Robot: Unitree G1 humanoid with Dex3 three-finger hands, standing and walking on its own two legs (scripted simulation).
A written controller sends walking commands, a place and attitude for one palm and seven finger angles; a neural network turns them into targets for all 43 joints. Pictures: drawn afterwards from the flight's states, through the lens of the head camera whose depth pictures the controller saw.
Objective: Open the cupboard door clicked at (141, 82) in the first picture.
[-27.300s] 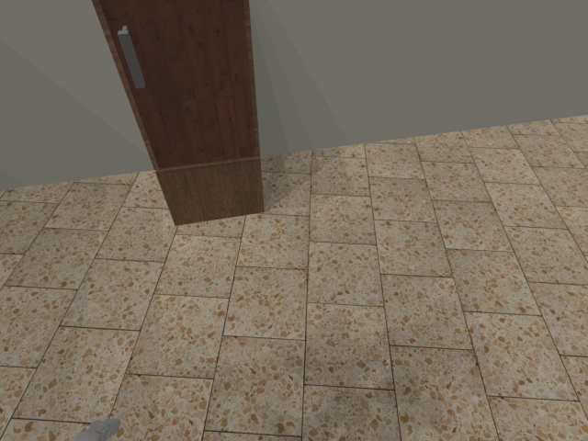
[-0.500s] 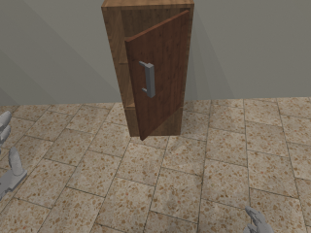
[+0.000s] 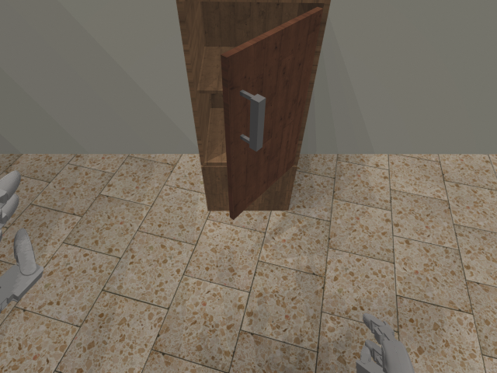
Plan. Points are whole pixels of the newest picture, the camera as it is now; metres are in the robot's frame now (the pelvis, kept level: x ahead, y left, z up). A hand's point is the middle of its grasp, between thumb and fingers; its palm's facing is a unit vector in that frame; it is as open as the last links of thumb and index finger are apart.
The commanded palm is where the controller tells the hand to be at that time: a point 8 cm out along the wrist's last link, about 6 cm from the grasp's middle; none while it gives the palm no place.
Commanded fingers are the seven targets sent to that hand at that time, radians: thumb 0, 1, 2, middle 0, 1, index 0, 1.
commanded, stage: stop stepping back and stand still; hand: left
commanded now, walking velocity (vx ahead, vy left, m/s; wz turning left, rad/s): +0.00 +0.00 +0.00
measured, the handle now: (250, 120) +0.67 +0.05 +0.01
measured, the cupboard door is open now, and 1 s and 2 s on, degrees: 48 48 48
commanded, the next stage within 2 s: let the arm hang, fingers relaxed in 0.42 s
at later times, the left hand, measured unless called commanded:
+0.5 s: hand (30, 264) +0.20 +0.27 +0.15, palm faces +0.38 -0.78 -0.49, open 7.4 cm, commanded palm none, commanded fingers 0.00 0.90 0.90 -0.20 -0.30 -0.20 -0.30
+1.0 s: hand out of the picture -0.01 +0.17 -0.17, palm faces +0.01 -0.97 -0.23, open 7.2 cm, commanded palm none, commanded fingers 0.00 0.90 0.90 -0.20 -0.30 -0.20 -0.30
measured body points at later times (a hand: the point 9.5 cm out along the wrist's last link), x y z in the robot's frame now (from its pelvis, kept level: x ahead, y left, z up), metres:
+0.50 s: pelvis +0.00 +0.01 +0.00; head +0.03 +0.02 +0.45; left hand +0.18 +0.31 +0.18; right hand +0.18 -0.22 -0.08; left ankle +0.02 +0.09 -0.74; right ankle +0.02 -0.10 -0.74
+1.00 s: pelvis +0.00 -0.03 +0.00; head +0.03 -0.03 +0.45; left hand -0.01 +0.22 -0.15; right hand +0.00 -0.27 -0.16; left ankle +0.02 +0.09 -0.74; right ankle +0.02 -0.10 -0.74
